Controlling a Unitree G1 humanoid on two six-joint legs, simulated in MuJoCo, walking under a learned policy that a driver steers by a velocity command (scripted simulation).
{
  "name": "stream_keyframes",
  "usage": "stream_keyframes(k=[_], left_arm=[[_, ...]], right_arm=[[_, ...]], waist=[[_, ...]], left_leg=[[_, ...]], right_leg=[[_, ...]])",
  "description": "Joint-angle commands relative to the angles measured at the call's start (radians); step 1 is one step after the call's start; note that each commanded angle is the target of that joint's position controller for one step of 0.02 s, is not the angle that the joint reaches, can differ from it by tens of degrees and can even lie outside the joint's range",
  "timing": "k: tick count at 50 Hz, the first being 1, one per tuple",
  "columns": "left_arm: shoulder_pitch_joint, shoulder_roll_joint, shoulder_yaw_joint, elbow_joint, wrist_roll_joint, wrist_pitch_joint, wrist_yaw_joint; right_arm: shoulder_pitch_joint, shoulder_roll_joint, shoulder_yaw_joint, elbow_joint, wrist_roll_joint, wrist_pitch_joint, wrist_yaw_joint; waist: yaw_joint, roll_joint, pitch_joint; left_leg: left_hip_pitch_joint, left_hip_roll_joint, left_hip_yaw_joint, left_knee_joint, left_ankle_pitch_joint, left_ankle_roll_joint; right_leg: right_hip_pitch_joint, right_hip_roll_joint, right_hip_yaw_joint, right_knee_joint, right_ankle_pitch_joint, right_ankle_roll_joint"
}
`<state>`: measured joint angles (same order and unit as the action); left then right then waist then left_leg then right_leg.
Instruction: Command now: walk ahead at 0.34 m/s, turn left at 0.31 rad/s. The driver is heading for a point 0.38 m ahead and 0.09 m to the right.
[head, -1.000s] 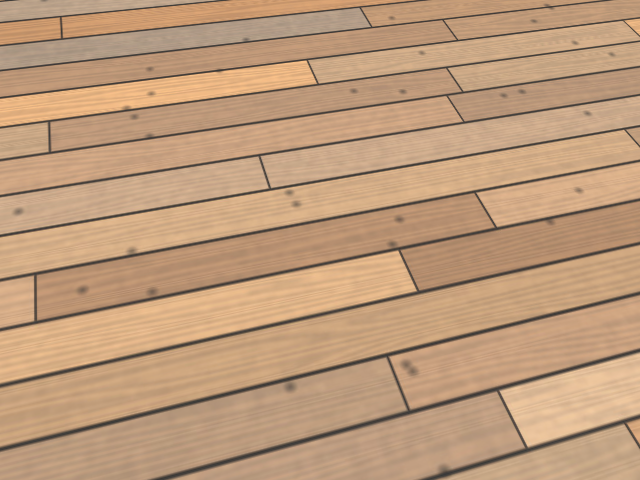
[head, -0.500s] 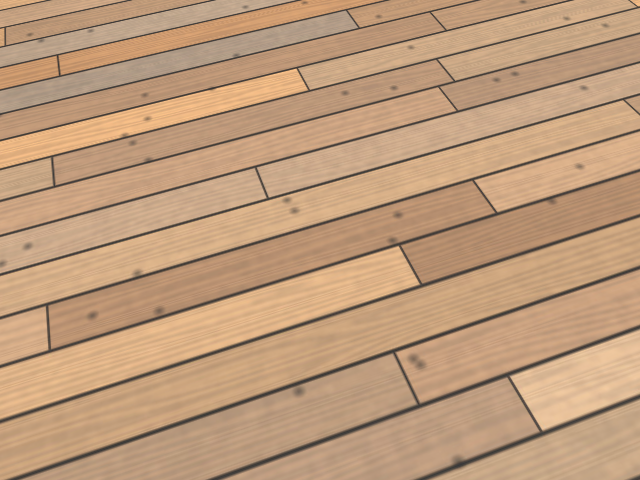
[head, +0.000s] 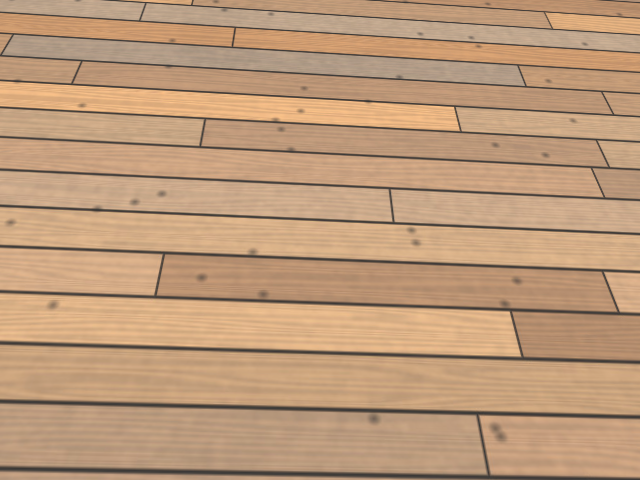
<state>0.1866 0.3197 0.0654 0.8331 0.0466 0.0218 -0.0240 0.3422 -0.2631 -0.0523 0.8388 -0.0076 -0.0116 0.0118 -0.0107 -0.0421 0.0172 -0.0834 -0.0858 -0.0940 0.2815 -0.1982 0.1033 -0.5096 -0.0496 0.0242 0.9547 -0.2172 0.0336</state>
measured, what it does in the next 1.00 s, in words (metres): walks ahead: right foot, then left foot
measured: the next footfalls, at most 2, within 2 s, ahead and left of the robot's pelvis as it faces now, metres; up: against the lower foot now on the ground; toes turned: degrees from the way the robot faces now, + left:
right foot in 0.34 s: +0.31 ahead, -0.15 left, +0.00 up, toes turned -8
left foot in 0.88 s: +0.43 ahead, -0.01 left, +0.00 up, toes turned -9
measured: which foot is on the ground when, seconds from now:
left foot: down 0.00-0.34, up 0.36-0.86, down 0.88-1.00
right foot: up 0.00-0.32, down 0.34-1.00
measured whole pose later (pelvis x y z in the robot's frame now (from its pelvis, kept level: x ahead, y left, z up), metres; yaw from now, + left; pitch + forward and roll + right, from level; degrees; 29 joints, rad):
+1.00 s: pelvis +0.35 -0.10 -0.01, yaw -9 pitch -1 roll +0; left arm 0.29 0.19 -0.01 1.02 0.01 -0.01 0.04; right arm 0.20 -0.19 0.00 1.01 -0.01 0.00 -0.04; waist 0.01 -0.01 0.04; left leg -0.24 -0.03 0.03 0.46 -0.20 0.03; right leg -0.05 0.10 -0.01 0.38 -0.31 -0.10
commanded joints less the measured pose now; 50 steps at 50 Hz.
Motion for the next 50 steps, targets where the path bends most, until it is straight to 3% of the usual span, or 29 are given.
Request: stream_keyframes(k=[1,7,13,15,16,17,18,19,20,21,22,24,29,34,42,43,44,45,46,47,50], left_arm=[[-0.09,0.054,0.009,-0.067,0.0,-0.024,-0.005],[-0.179,0.042,0.0,-0.097,-0.01,-0.042,-0.017],[-0.21,0.024,-0.013,-0.143,-0.014,-0.052,-0.034],[-0.124,0.025,-0.008,-0.126,-0.017,-0.052,-0.024],[-0.021,0.044,0.003,-0.097,-0.02,-0.055,-0.016],[0.135,0.056,0.014,-0.048,-0.013,-0.065,-0.007],[0.278,0.114,0.03,-0.02,0.008,-0.076,0.007],[0.29,0.215,0.047,-0.017,0.014,-0.078,0.012],[0.25,0.181,0.045,-0.014,-0.046,-0.075,0.005],[0.158,0.135,0.032,-0.025,-0.05,-0.077,0.008],[0.119,0.069,0.014,-0.026,-0.043,-0.083,0.006],[0.081,0.015,-0.008,-0.012,-0.045,-0.088,0.014],[0.108,0.037,-0.019,0.028,-0.039,-0.099,0.023],[0.148,0.012,-0.037,0.066,-0.038,-0.079,0.04],[0.158,-0.017,-0.056,0.124,-0.027,-0.056,0.065],[0.147,-0.016,-0.057,0.13,-0.031,-0.055,0.066],[0.143,-0.013,-0.059,0.129,-0.036,-0.059,0.065],[0.229,-0.016,-0.057,0.136,-0.034,-0.063,0.062],[0.313,-0.054,-0.062,0.183,-0.043,-0.05,0.063],[0.278,-0.035,-0.061,0.196,-0.037,-0.038,0.07],[0.177,-0.026,-0.057,0.193,-0.032,-0.027,0.066]], right_arm=[[0.069,-0.139,-0.03,-0.014,-0.003,-0.029,-0.008],[0.122,-0.143,-0.024,0.028,-0.016,-0.054,-0.015],[0.114,-0.135,-0.016,0.065,-0.024,-0.074,-0.028],[0.08,-0.145,-0.013,0.069,-0.022,-0.077,-0.03],[0.082,-0.157,-0.014,0.075,-0.025,-0.074,-0.03],[0.086,-0.157,-0.011,0.084,-0.018,-0.069,-0.03],[0.102,-0.131,0.003,0.069,-0.01,-0.073,-0.031],[0.194,-0.02,0.024,0.047,0.011,-0.074,-0.021],[0.137,-0.124,0.001,0.054,-0.015,-0.07,-0.03],[0.082,-0.116,0.002,0.039,-0.005,-0.072,-0.028],[0.041,-0.103,0.01,0.038,-0.007,-0.076,-0.026],[0.042,-0.088,0.013,0.046,-0.02,-0.05,-0.016],[0.045,-0.04,0.018,0.068,-0.023,-0.002,-0.006],[-0.075,-0.032,0.022,0.059,-0.017,0.012,-0.013],[-0.108,-0.025,0.031,0.1,-0.004,0.013,-0.053],[-0.088,-0.018,0.035,0.112,-0.005,0.007,-0.058],[-0.045,-0.033,0.035,0.129,-0.009,-0.003,-0.064],[-0.021,-0.095,0.025,0.141,-0.011,-0.01,-0.068],[-0.048,-0.074,0.029,0.154,0.004,-0.003,-0.062],[-0.081,-0.024,0.041,0.148,0.001,0.0,-0.051],[-0.106,-0.018,0.043,0.167,-0.003,0.008,-0.052]], waist=[[-0.041,0.153,0.054],[-0.077,0.129,0.097],[-0.049,0.123,0.13],[0.0,0.128,0.073],[0.047,0.123,0.003],[0.116,0.095,-0.078],[0.163,0.028,-0.173],[0.08,-0.22,-0.251],[0.079,-0.053,-0.244],[0.039,-0.005,-0.142],[0.032,0.053,-0.083],[-0.011,0.017,-0.055],[-0.039,0.007,-0.068],[0.002,-0.032,-0.055],[0.014,-0.033,-0.001],[-0.005,-0.01,0.003],[-0.021,0.026,-0.023],[0.033,0.102,-0.068],[0.055,0.165,-0.078],[0.036,0.14,-0.051],[0.013,0.105,0.025]], left_leg=[[0.118,0.247,-0.251,-0.171,-0.144,0.124],[0.167,0.29,-0.173,-0.186,-0.014,0.127],[0.171,0.324,-0.03,-0.14,0.343,0.09],[0.143,0.306,0.043,-0.015,0.721,0.057],[0.146,0.293,0.075,0.144,0.912,0.041],[0.083,0.256,0.113,0.368,0.935,0.014],[-0.114,0.213,0.137,0.646,0.63,-0.013],[-0.441,-0.003,0.173,1.043,-0.283,-0.069],[-0.455,0.034,0.022,1.119,-0.262,-0.055],[-0.459,0.081,0.019,1.108,-0.183,-0.056],[-0.443,0.109,0.028,1.056,-0.153,-0.057],[-0.383,0.14,0.039,0.947,-0.139,-0.07],[-0.355,0.118,0.087,0.771,-0.057,-0.11],[-0.372,0.119,0.111,0.576,0.038,-0.117],[-0.231,0.101,0.097,0.278,-0.052,-0.073],[-0.158,0.116,0.08,0.163,0.04,-0.062],[-0.021,0.166,0.027,0.09,0.272,-0.049],[0.11,0.263,-0.057,0.155,0.595,-0.016],[0.094,0.306,-0.085,0.196,0.691,0.059],[0.039,0.291,-0.082,0.178,0.609,0.052],[-0.041,0.2,-0.034,0.114,0.311,-0.013]], right_leg=[[-0.224,-0.013,-0.024,-0.072,0.046,0.014],[-0.265,-0.021,-0.042,-0.167,0.073,-0.018],[-0.16,0.021,-0.07,-0.288,0.042,-0.108],[0.041,0.084,-0.129,-0.337,0.011,-0.151],[0.172,0.128,-0.148,-0.359,-0.005,-0.17],[0.371,0.151,-0.139,-0.443,0.049,-0.191],[0.611,-0.028,0.082,-0.492,-0.024,-0.237],[0.793,-0.356,0.637,-0.587,0.228,-0.385],[0.717,-0.331,0.666,-0.613,0.475,-0.392],[0.603,-0.309,0.458,-0.588,0.642,-0.374],[0.512,-0.257,0.333,-0.597,0.787,-0.347],[0.416,-0.173,0.187,-0.649,0.828,-0.288],[0.393,-0.12,0.052,-0.667,1.014,-0.236],[0.432,-0.089,0.019,-0.652,0.943,-0.164],[0.458,-0.137,0.105,-0.569,0.859,-0.188],[0.436,-0.133,0.111,-0.549,0.817,-0.172],[0.378,-0.116,0.112,-0.533,0.714,-0.141],[0.309,-0.064,0.094,-0.534,0.442,-0.115],[0.31,-0.017,0.079,-0.576,0.15,-0.092],[0.344,0.006,0.072,-0.621,0.038,-0.103],[0.37,-0.012,0.092,-0.655,0.142,-0.125]])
